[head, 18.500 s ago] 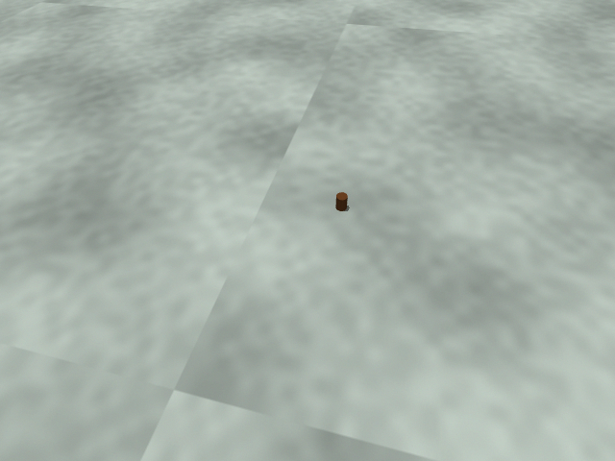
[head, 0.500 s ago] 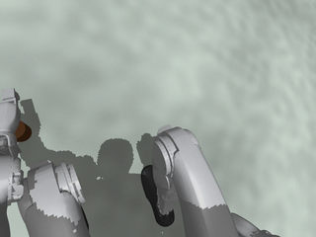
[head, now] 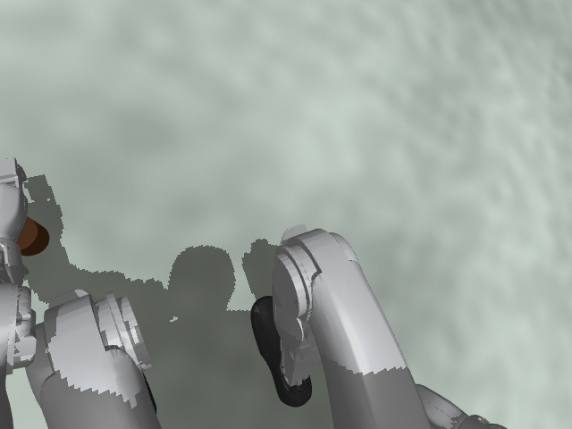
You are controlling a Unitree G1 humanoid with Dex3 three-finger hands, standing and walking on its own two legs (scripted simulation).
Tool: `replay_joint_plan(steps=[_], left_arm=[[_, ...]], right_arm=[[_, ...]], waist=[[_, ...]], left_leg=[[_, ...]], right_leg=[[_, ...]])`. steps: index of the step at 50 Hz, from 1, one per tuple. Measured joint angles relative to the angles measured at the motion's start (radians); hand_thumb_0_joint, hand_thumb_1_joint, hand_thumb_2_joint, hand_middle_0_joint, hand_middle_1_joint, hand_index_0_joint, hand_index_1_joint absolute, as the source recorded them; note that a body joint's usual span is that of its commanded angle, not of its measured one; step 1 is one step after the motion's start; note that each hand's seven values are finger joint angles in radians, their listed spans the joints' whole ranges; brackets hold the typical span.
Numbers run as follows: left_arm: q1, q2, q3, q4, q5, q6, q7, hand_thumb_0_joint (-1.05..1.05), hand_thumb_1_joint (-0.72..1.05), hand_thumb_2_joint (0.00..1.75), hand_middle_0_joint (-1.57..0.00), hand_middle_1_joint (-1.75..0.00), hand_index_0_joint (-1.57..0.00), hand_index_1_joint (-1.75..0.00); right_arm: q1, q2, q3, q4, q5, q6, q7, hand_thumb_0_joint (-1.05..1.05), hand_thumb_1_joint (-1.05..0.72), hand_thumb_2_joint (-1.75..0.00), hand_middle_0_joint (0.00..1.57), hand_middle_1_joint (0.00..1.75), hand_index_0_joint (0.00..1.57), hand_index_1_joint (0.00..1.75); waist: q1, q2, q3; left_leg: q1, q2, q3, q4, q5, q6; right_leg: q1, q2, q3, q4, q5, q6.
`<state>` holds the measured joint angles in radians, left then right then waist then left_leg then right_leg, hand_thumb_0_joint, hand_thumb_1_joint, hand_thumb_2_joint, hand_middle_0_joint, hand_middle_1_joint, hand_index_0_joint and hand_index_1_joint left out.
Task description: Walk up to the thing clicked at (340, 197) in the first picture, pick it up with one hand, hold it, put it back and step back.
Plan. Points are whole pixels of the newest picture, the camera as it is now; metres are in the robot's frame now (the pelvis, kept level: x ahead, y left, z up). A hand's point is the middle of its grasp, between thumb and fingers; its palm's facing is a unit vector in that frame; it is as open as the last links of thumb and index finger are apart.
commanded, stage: close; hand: left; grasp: from above
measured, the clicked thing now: (22, 236) +0.41 +0.26 -0.27
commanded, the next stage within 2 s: settle in 1.88 s
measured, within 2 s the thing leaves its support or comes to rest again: neither
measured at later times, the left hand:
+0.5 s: hand (7, 233) +0.41 +0.28 -0.25, palm faces -0.44 -0.10 -0.89, open 13.2 cm
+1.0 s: hand (6, 236) +0.41 +0.28 -0.25, palm faces -0.44 -0.10 -0.89, open 11.9 cm
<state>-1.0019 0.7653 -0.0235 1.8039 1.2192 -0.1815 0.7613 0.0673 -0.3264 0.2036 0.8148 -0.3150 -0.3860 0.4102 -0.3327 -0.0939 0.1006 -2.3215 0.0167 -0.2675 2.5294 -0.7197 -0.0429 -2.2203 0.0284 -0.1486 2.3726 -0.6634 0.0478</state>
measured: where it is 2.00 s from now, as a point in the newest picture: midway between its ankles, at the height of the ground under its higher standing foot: (220, 404)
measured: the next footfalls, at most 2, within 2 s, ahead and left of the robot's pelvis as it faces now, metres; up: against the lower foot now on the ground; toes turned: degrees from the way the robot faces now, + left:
none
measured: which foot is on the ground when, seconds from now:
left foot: down 0.00-1.00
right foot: down 0.00-1.00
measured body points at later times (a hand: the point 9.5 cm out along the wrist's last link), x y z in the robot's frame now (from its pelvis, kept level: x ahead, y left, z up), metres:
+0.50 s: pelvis +0.00 +0.00 +0.00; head +0.26 +0.12 +0.35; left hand +0.43 +0.28 -0.19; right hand +0.06 -0.24 -0.07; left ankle +0.06 +0.14 -0.27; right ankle +0.11 -0.12 -0.27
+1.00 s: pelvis +0.00 +0.00 +0.01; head +0.26 +0.12 +0.35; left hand +0.43 +0.28 -0.20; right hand +0.07 -0.24 -0.06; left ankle +0.06 +0.14 -0.27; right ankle +0.11 -0.12 -0.27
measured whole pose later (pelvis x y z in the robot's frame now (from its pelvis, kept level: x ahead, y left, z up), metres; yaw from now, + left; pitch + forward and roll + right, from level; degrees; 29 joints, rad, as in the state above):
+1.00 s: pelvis +0.00 +0.00 +0.01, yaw -1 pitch +28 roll -13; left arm -0.99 0.78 -0.06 1.78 1.20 -0.19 0.77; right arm 0.06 -0.33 0.23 0.79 -0.31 -0.39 0.40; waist -0.34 -0.11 0.12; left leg -2.31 0.01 -0.28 2.52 -0.72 -0.05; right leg -2.20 0.03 -0.16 2.35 -0.66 0.05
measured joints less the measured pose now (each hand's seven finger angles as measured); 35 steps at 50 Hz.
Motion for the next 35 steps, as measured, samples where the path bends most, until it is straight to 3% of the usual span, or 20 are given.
replay_joint_plan(steps=[10, 22, 35], left_arm=[[-0.004, 0.011, -0.008, 0.002, -0.016, -0.01, -0.022, 0.0, -0.52, 1.08, -0.13, -1.04, -0.09, -1.08], [-0.004, 0.018, -0.023, -0.001, -0.007, -0.01, 0.001, 0.0, -0.42, 1.0, -0.17, -1.02, -0.15, -1.04], [0.001, 0.017, -0.025, -0.004, -0.029, 0.005, -0.013, 0.0, -0.33, 0.92, -0.23, -0.97, -0.22, -0.98]], right_arm=[[-0.001, -0.006, 0.011, -0.007, 0.006, -0.002, -0.008, 0.0, -0.92, -0.9, 0.2, 0.29, 0.19, 0.3], [0.002, -0.004, 0.021, -0.014, -0.002, -0.001, -0.011, 0.0, -0.91, -0.9, 0.2, 0.29, 0.19, 0.3], [0.001, -0.008, 0.023, -0.021, 0.004, -0.008, -0.008, 0.0, -0.91, -0.9, 0.2, 0.29, 0.19, 0.3]], waist=[[-0.002, -0.006, 0.01], [-0.007, -0.013, 0.012], [-0.006, -0.011, 0.013]], left_leg=[[0.002, 0.0, -0.003, 0.003, -0.001, -0.001], [0.006, -0.002, -0.012, -0.002, -0.003, -0.003], [0.007, -0.002, -0.013, -0.005, -0.003, -0.002]], right_leg=[[0.001, 0.002, -0.002, 0.001, 0.002, 0.001], [0.01, 0.003, -0.01, -0.01, 0.001, 0.0], [0.012, 0.004, -0.011, -0.016, 0.001, 0.002]])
